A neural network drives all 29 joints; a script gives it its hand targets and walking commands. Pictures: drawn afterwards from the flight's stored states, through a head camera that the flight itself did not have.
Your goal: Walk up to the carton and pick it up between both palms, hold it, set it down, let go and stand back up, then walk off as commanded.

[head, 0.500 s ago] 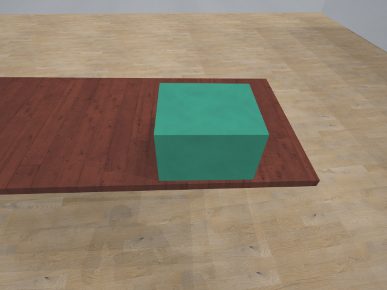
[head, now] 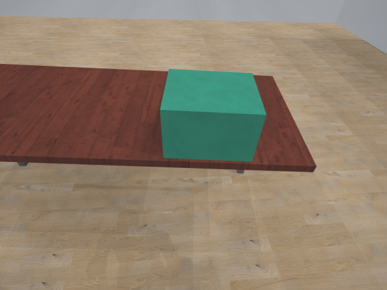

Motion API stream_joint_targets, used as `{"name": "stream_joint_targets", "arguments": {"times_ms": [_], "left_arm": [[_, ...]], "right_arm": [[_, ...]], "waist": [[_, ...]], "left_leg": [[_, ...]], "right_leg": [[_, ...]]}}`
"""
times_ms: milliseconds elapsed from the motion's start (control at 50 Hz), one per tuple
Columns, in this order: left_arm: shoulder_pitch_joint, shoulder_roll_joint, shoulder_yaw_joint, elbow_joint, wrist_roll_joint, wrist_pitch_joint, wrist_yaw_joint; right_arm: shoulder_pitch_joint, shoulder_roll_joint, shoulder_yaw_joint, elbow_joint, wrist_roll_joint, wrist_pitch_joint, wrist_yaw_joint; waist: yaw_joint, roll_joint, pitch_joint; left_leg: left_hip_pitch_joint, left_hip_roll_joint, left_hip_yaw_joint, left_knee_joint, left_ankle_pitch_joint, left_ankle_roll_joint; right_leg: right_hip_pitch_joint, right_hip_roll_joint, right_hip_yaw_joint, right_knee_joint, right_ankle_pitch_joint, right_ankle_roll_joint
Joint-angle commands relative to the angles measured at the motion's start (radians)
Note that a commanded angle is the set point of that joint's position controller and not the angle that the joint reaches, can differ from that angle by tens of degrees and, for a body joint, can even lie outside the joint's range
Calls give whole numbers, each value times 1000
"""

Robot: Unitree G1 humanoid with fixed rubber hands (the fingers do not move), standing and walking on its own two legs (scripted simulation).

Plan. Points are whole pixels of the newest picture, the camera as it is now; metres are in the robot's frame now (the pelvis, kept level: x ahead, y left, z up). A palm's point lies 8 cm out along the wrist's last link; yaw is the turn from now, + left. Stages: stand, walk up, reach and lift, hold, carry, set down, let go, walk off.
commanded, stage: stand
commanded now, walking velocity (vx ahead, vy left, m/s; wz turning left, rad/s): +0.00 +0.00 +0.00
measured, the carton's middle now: (209, 114) +0.63 -0.04 +0.03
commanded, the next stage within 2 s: walk off in 0.82 s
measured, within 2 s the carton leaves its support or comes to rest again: neither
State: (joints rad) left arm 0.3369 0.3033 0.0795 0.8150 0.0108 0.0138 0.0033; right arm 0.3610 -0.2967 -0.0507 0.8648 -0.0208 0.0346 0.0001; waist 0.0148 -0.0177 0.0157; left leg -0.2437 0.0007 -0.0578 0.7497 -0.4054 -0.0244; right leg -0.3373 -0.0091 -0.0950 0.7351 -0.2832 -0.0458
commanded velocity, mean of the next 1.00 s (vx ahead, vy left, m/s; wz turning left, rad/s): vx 0.00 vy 0.00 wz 0.00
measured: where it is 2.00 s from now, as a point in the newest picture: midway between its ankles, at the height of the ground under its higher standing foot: outside the picture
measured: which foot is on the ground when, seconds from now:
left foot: down 0.00-1.00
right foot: down 0.00-1.00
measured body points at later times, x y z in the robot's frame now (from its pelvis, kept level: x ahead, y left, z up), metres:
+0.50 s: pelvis -0.04 +0.01 +0.03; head -0.04 +0.02 +0.47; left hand +0.05 +0.31 -0.10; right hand +0.01 -0.28 -0.10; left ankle +0.01 +0.14 -0.71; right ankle +0.07 -0.09 -0.70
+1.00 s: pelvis -0.03 +0.02 +0.03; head -0.04 +0.03 +0.48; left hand +0.03 +0.32 -0.10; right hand +0.03 -0.27 -0.10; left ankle +0.01 +0.14 -0.70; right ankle +0.07 -0.09 -0.70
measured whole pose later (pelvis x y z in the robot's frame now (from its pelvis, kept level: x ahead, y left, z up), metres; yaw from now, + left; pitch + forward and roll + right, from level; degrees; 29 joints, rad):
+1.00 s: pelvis -0.03 +0.02 +0.03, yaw +0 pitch -4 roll -1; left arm 0.29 0.32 0.06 0.87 0.01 0.03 -0.01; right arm 0.25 -0.32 -0.04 0.92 -0.01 0.04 0.02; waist 0.00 0.01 0.05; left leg -0.24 -0.01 -0.04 0.56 -0.36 0.01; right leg -0.30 -0.01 -0.07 0.49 -0.29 0.00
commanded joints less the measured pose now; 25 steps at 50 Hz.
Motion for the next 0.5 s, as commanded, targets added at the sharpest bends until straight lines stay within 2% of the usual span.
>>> {"name": "stream_joint_targets", "arguments": {"times_ms": [0,20,40,100,140,280,480], "left_arm": [[5,237,65,-73,-3,-53,-9],[-24,257,69,-84,-2,-55,-13],[-42,257,66,-85,-1,-53,-14],[-84,261,57,-90,-2,-50,-11],[-101,259,56,-94,-3,-47,-12],[-98,249,43,-77,-5,-42,-12],[-95,253,36,-60,-3,-33,-9]], "right_arm": [[-148,-223,-24,-116,5,-68,-6],[-100,-244,-30,-103,5,-64,-9],[-71,-243,-30,-91,7,-61,-9],[-28,-213,-21,-65,9,-56,1],[-23,-220,-20,-62,8,-56,2],[-78,-258,-22,-59,4,-57,4],[-85,-267,-29,-44,6,-43,7]], "waist": [[58,27,148],[27,6,132],[10,4,124],[-14,0,104],[-17,-8,93],[0,32,65],[-18,43,50]], "left_leg": [[-330,78,-142,-364,-106,67],[-211,56,-95,-300,-51,55],[-129,48,-79,-268,-25,45],[-48,43,-67,-286,-12,43],[-45,53,-75,-316,-53,49],[-151,84,-109,-391,-171,57],[-155,85,-116,-402,-234,67]], "right_leg": [[190,-135,257,-311,-100,14],[107,-165,320,-379,-238,1],[53,-172,337,-429,-332,-5],[24,-165,305,-488,-399,3],[28,-145,274,-486,-397,13],[138,-112,231,-431,-274,25],[107,-97,217,-420,-300,35]]}}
